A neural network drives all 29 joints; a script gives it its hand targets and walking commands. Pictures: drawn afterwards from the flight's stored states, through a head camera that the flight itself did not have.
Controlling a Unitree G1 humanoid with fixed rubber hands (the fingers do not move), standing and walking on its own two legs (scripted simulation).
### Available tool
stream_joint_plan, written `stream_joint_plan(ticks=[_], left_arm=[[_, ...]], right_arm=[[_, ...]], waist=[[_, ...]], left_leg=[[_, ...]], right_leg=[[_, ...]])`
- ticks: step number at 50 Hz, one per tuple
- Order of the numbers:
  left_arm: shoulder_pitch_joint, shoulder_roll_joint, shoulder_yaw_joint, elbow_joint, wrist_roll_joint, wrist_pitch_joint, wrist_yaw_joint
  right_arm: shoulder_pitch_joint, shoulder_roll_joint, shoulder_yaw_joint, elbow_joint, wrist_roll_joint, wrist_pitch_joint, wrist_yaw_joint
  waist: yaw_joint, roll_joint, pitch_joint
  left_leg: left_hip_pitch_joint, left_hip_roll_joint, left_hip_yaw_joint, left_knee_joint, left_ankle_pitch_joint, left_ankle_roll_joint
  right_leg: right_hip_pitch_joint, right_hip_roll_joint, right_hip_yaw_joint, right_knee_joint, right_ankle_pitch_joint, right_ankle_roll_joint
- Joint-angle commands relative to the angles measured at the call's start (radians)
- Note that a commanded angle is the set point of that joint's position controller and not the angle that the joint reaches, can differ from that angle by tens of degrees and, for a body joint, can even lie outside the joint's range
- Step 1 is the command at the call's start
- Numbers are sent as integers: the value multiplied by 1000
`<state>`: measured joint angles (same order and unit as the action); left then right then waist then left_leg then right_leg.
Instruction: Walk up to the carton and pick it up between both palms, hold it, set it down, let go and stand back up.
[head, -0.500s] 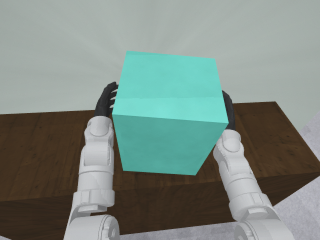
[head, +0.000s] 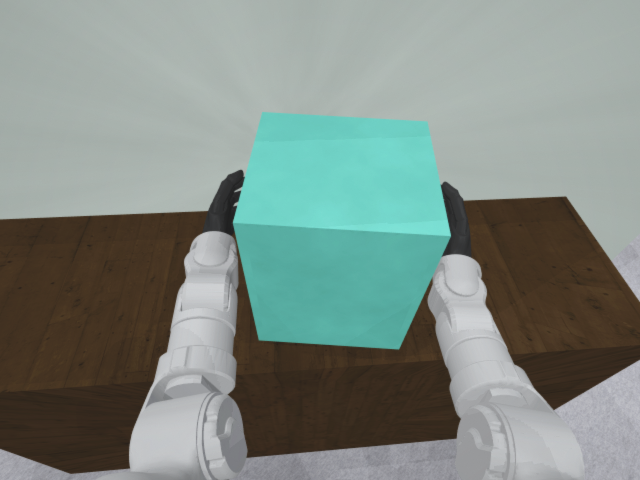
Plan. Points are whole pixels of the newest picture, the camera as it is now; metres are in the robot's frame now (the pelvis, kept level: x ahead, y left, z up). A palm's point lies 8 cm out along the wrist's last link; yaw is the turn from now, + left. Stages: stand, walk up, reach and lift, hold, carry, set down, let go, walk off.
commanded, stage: set down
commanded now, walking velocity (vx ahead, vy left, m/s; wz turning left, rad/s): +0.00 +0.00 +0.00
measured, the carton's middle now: (336, 240) +0.40 +0.02 +0.06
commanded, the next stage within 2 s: none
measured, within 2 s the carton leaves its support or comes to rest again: rests again in 1.38 s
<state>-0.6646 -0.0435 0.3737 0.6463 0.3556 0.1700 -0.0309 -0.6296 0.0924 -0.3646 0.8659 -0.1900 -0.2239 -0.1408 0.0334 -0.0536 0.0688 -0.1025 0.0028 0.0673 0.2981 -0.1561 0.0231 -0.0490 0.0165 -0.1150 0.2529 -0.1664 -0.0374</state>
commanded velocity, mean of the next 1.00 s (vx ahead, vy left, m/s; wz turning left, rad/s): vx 0.00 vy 0.00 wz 0.00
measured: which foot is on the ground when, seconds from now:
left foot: down 0.00-1.00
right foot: down 0.00-1.00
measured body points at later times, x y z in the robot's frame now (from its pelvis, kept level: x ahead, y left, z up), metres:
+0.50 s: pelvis +0.02 +0.01 +0.00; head +0.07 +0.03 +0.45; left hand +0.43 +0.19 +0.05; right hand +0.43 -0.11 +0.06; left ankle +0.01 +0.10 -0.75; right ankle -0.01 -0.09 -0.75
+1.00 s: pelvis +0.02 +0.00 -0.01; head +0.11 +0.01 +0.44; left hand +0.43 +0.18 +0.01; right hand +0.44 -0.12 +0.02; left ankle +0.01 +0.10 -0.75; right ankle -0.01 -0.09 -0.75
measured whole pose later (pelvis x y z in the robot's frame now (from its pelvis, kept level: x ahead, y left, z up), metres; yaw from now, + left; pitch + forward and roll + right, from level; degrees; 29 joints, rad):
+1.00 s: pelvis +0.02 +0.00 -0.01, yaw -1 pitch +14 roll +0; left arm -0.72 0.04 0.41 1.06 0.26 -0.26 0.02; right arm -0.69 0.10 -0.45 1.02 -0.33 -0.41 -0.16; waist 0.04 -0.01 -0.08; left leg -0.43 0.01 0.08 0.36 -0.18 0.02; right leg -0.38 0.02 -0.11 0.32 -0.19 -0.04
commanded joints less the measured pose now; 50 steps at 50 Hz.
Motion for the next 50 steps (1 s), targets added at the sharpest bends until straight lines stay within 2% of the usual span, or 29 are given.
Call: stream_joint_plan(ticks=[1,3,5,9,10,11,12,22,28,33,42,45,50], left_arm=[[-588,-466,-271,-55,-33,-94,-91],[-589,-467,-258,-48,-31,-103,-89],[-572,-466,-245,-14,-24,-109,-91],[-584,-482,-262,-14,-31,-127,-86],[-596,-460,-197,39,-29,-135,-103],[-610,-453,-186,48,-24,-145,-109],[-602,-443,-184,46,-22,-154,-108],[-611,-472,-216,61,-31,-206,-70],[-627,-481,-226,98,-46,-250,-54],[-606,-484,-232,140,-56,-309,-43],[-609,-450,-212,255,-65,-441,-45],[-605,-436,-208,309,-62,-476,-44],[-617,-418,-184,372,-54,-504,-60]], right_arm=[[-604,437,266,-53,-74,-43,145],[-613,441,261,-50,-80,-47,146],[-602,445,248,-31,-87,-44,146],[-599,450,235,-17,-104,-57,146],[-655,452,225,-45,-127,-50,151],[-639,474,211,-33,-141,-48,153],[-624,471,207,-26,-146,-49,156],[-580,476,151,41,-178,-71,165],[-586,486,136,71,-208,-94,168],[-566,514,165,98,-225,-129,165],[-550,577,245,148,-232,-189,145],[-540,590,257,180,-237,-201,140],[-537,595,248,222,-241,-202,130]], waist=[[12,76,-515],[15,62,-531],[21,77,-516],[4,86,-568],[36,23,-513],[20,15,-522],[28,30,-522],[13,115,-636],[13,121,-699],[18,111,-753],[32,62,-827],[27,49,-833],[28,33,-796]], left_leg=[[92,6,44,-2,328,-38],[109,7,46,8,362,-37],[88,6,46,13,375,-36],[112,10,45,32,438,-48],[-5,-5,60,2,333,-17],[-31,2,64,-23,278,-11],[-37,0,64,-25,281,-14],[109,20,40,68,587,-60],[144,33,27,108,709,-67],[124,40,19,131,773,-58],[-111,29,15,107,619,-29],[-158,28,9,103,563,-22],[-223,24,12,76,441,-17]], right_leg=[[181,-9,6,20,325,60],[173,-5,6,21,342,62],[181,-9,13,23,354,62],[165,-3,6,28,387,58],[169,-31,25,9,334,74],[225,-37,28,36,384,82],[255,-39,28,45,403,79],[60,4,1,37,370,39],[-21,12,0,39,385,26],[-37,6,8,66,481,25],[107,-35,33,166,735,56],[127,-42,43,179,755,59],[148,-50,55,175,710,64]])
